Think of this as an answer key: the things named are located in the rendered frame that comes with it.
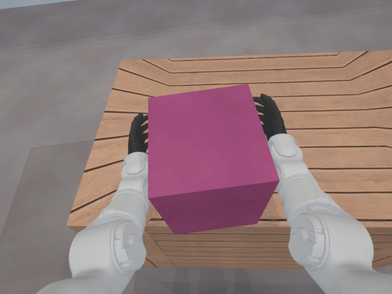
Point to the pedestal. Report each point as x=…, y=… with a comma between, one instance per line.
x=338, y=108

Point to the left robot hand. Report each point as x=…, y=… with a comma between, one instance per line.
x=137, y=139

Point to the left robot upper arm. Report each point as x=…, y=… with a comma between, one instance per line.
x=103, y=259

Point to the left robot forearm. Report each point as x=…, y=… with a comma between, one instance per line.
x=130, y=201

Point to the right robot hand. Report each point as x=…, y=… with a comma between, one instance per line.
x=272, y=119

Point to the right robot forearm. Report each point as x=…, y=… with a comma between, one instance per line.
x=297, y=188

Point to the carton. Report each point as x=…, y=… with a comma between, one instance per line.
x=209, y=163

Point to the right robot upper arm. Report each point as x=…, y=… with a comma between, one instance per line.
x=337, y=252

